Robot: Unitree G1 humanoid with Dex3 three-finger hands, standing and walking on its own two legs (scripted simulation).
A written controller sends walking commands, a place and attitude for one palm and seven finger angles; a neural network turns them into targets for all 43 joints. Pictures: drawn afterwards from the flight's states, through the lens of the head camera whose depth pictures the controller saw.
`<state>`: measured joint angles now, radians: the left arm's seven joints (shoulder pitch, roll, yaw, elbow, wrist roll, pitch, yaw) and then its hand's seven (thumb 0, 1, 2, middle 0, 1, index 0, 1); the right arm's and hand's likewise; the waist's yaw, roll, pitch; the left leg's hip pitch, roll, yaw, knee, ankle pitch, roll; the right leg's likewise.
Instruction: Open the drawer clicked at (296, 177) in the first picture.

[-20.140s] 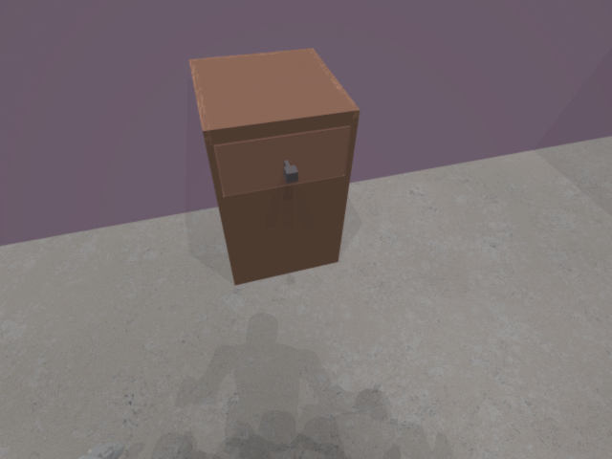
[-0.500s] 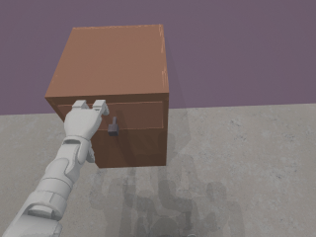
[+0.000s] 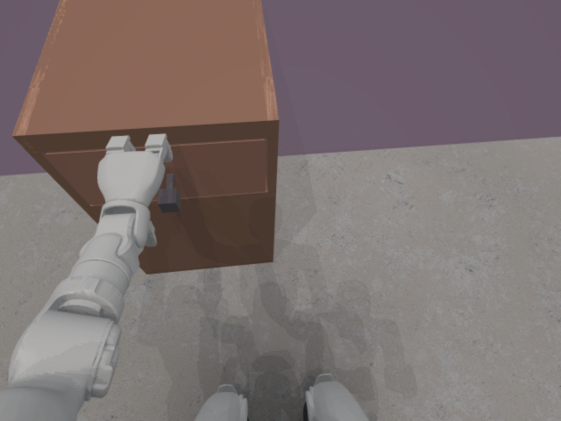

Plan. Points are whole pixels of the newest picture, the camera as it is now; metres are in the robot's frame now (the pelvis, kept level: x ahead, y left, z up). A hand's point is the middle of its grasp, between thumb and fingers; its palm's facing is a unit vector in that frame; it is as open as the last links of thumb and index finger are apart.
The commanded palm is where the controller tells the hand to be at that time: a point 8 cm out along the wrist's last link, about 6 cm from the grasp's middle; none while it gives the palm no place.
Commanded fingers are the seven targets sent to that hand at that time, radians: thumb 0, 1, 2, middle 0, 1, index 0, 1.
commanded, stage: move the hooked fingers above the handle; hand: left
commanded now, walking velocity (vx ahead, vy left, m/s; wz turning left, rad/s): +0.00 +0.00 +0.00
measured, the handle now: (169, 192) +0.54 +0.19 -0.13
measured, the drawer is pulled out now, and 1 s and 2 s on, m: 0.00 0.00 0.00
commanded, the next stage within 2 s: none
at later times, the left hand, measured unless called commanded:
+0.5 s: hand (157, 191) +0.50 +0.20 -0.07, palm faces -0.04 +0.00 -1.00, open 13.7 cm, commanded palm +0.48 +0.20 -0.01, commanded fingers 0.00 -0.50 0.30 -0.30 -1.20 -0.30 -1.20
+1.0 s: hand (162, 189) +0.50 +0.19 -0.07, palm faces +0.00 -0.01 -1.00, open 13.7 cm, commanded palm +0.49 +0.20 -0.01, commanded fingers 0.00 -0.50 0.30 -0.30 -1.20 -0.30 -1.20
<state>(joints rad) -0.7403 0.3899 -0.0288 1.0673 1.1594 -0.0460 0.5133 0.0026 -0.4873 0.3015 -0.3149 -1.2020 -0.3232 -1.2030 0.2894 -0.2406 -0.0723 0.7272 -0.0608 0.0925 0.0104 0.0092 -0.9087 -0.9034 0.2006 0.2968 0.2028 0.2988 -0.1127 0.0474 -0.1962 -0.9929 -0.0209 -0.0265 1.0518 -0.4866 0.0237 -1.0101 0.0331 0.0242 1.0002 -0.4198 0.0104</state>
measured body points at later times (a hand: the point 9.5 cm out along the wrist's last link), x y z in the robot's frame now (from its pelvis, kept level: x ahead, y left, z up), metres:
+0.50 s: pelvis -0.02 -0.01 -0.04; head +0.15 -0.01 +0.38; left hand +0.50 +0.19 -0.01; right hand -0.02 -0.28 -0.17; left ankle +0.00 +0.10 -0.66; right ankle +0.02 -0.13 -0.66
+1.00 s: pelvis -0.02 +0.00 -0.04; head +0.15 +0.00 +0.37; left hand +0.50 +0.19 -0.01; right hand -0.01 -0.28 -0.17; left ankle +0.00 +0.10 -0.66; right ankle +0.02 -0.13 -0.66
